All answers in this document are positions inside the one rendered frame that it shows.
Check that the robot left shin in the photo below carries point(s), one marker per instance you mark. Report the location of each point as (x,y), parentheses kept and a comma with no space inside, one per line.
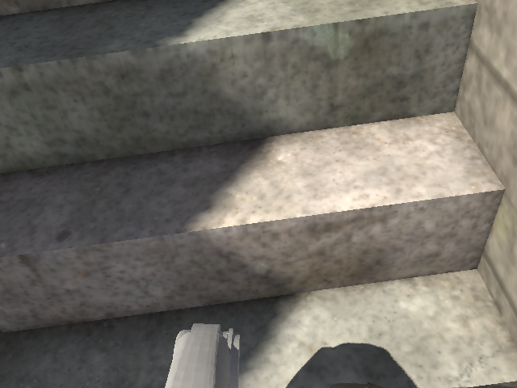
(180,334)

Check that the left robot thigh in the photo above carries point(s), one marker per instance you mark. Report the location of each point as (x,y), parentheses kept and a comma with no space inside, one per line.
(206,357)

